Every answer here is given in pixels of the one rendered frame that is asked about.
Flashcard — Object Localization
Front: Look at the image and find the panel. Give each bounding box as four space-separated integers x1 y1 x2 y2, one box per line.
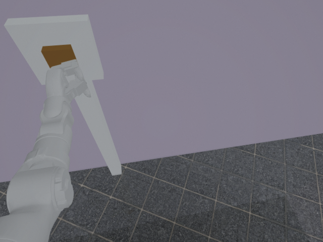
4 14 122 176

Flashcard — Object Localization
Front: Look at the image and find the robot left hand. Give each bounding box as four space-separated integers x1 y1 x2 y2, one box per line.
45 59 91 104

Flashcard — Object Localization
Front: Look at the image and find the left robot forearm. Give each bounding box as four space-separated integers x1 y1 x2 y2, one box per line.
7 96 74 212

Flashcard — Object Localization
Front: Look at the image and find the button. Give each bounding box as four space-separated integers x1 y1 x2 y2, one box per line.
41 44 76 68

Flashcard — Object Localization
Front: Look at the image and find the robot left upper arm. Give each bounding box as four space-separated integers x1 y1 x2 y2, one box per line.
0 166 74 242

